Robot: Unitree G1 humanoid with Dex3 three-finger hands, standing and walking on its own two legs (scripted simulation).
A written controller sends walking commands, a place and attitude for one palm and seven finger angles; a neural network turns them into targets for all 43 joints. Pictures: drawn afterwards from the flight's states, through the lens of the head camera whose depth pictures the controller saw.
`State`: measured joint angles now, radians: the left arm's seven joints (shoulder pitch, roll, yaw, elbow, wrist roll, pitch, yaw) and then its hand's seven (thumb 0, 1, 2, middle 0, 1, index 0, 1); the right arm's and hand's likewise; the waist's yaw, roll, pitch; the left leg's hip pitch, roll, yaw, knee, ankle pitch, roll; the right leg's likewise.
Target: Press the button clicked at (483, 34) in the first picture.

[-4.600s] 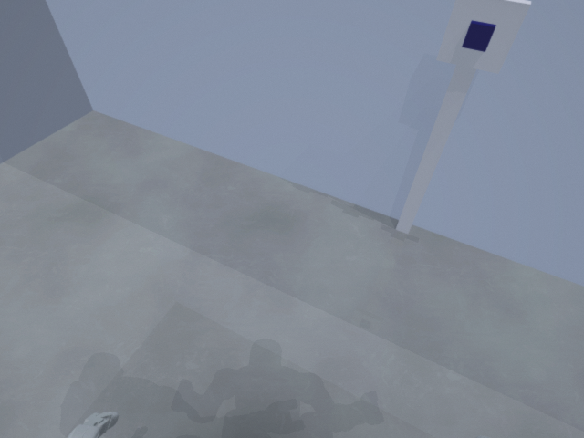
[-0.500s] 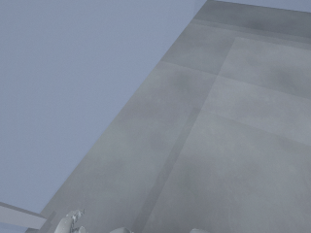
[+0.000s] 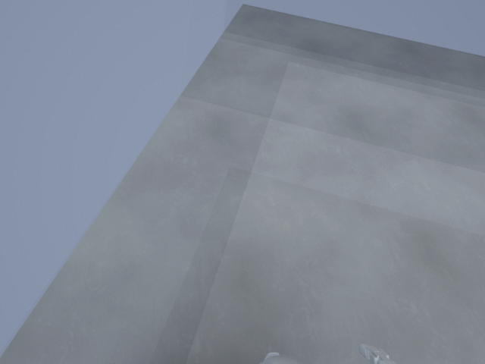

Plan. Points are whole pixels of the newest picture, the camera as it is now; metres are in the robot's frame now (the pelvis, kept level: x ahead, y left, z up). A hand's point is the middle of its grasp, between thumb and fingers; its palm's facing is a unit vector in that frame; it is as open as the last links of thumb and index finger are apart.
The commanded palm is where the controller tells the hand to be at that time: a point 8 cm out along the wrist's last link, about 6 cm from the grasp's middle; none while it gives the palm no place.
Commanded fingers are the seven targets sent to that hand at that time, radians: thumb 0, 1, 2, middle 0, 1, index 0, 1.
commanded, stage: walk to a spot facing it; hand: left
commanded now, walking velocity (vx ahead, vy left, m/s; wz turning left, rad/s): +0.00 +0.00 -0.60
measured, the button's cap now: out of the picture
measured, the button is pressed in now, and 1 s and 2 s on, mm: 0 0 0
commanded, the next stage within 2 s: turn to face it in 0.76 s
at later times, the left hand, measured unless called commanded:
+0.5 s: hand (180, 343) +0.17 +0.12 -0.14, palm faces -0.30 -0.91 -0.30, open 7.4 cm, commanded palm none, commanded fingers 0.00 0.90 0.90 -0.20 -0.30 -0.20 -0.30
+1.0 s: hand (162, 355) +0.15 +0.15 -0.18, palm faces -0.40 -0.90 -0.19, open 7.4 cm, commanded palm none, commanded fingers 0.00 0.90 0.90 -0.20 -0.30 -0.20 -0.30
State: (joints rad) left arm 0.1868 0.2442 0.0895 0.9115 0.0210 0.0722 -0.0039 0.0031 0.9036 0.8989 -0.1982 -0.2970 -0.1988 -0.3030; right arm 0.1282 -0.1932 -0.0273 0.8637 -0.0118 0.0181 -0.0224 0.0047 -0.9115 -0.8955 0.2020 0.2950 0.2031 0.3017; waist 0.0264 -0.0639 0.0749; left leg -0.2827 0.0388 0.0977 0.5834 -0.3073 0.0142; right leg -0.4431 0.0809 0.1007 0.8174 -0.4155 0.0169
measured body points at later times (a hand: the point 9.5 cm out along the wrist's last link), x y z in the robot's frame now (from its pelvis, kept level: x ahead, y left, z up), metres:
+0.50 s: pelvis -0.02 -0.04 -0.01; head +0.01 -0.08 +0.44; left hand +0.18 +0.17 -0.12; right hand -0.08 -0.30 -0.17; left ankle -0.01 +0.11 -0.67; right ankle -0.04 -0.12 -0.73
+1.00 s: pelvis +0.06 -0.02 +0.00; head +0.08 +0.00 +0.45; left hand +0.17 +0.20 -0.16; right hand +0.04 -0.30 -0.12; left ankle +0.15 +0.04 -0.73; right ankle -0.04 -0.12 -0.73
